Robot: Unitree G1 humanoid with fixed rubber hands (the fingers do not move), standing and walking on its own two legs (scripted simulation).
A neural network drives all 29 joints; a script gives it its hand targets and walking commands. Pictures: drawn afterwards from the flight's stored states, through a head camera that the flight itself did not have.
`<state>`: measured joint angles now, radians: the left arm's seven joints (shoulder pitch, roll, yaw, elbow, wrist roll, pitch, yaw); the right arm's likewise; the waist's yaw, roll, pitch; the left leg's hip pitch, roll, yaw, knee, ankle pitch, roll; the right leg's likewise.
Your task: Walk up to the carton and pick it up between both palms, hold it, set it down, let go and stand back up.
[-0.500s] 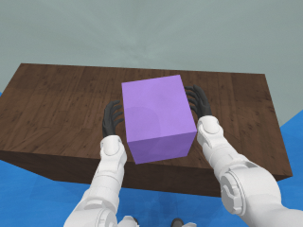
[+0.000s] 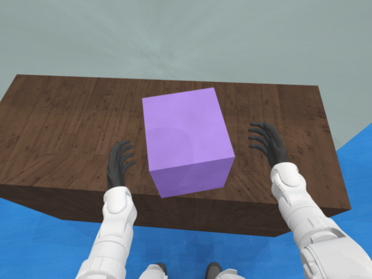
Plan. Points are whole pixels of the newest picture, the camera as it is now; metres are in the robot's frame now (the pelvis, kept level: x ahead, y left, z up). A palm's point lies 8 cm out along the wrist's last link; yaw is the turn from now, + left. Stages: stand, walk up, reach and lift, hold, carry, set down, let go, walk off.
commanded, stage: set down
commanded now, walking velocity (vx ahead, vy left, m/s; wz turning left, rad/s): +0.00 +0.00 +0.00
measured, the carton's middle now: (185, 146) +0.42 +0.05 -0.04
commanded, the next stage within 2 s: none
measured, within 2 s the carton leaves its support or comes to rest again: neither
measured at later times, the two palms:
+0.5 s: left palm (114, 195) +0.29 +0.19 -0.02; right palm (280, 179) +0.34 -0.16 -0.02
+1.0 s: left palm (106, 222) +0.23 +0.19 -0.02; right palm (293, 217) +0.27 -0.18 -0.03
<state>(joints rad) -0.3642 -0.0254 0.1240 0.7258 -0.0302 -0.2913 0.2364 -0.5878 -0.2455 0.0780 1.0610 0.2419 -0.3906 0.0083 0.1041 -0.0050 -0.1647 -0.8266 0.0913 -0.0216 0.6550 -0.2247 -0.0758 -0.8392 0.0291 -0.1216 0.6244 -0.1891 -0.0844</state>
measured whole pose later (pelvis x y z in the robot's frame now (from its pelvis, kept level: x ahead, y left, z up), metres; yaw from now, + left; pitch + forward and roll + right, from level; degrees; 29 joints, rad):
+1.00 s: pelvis +0.02 +0.00 +0.02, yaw +2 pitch +7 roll +0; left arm 0.07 0.01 0.01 0.54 0.02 -0.36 0.21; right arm -0.09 -0.21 0.14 0.95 0.30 -0.62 0.10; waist 0.05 -0.02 0.00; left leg -0.41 0.07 -0.03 0.53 -0.23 -0.07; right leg -0.42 0.02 -0.13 0.52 -0.22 -0.07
